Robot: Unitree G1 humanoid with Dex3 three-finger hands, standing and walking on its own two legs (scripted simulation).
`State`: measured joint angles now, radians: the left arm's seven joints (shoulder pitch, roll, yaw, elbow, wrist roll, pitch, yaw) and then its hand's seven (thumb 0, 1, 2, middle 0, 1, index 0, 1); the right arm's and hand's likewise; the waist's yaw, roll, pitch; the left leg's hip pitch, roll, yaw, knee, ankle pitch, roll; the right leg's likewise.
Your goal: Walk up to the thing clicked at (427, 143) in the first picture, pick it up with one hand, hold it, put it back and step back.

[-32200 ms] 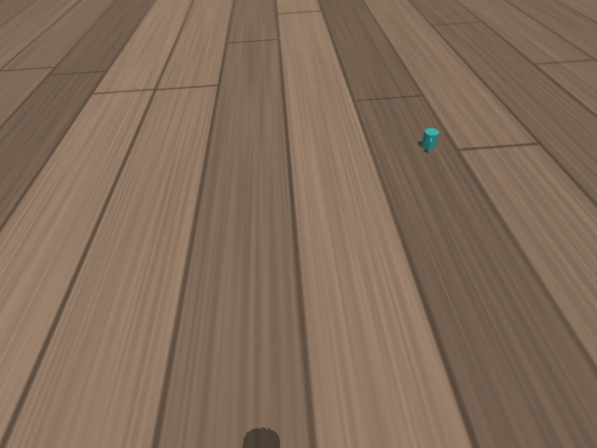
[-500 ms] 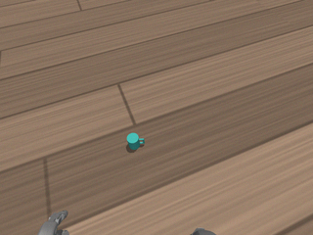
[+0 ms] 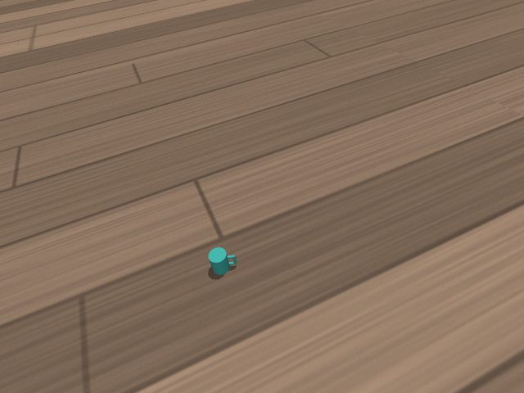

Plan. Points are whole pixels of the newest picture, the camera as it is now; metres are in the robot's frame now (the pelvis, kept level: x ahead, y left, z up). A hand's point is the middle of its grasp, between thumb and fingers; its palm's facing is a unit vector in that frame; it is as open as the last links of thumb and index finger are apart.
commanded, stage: walk up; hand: left
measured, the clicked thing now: (223, 260) +0.83 +0.29 -0.71
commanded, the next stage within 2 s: stand in 1.08 s
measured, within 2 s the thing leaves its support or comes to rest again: neither
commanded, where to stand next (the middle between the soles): +0.51 +0.07 m, yaw +4 degrees
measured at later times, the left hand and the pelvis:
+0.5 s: hand out of the picture +0.09 +0.28 -0.14, palm faces +0.06 -0.93 -0.37, open 7.3 cm; pelvis +0.01 +0.02 +0.00, yaw +4 degrees
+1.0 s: hand out of the picture +0.10 +0.29 -0.14, palm faces +0.08 -0.93 -0.37, open 7.3 cm; pelvis +0.03 +0.02 +0.01, yaw +4 degrees
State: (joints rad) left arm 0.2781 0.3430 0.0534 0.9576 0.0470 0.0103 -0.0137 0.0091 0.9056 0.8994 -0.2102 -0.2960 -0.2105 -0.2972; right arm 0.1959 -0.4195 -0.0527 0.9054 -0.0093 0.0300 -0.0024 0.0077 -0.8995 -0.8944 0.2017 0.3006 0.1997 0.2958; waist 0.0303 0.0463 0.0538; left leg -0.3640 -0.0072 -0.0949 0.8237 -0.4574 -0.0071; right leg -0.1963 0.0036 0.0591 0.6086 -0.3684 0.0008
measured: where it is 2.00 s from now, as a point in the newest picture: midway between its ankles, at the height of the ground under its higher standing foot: outside the picture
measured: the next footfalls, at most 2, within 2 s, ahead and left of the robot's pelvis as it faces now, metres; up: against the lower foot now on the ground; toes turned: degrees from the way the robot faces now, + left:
none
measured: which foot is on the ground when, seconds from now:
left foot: down 0.00-1.00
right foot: down 0.00-1.00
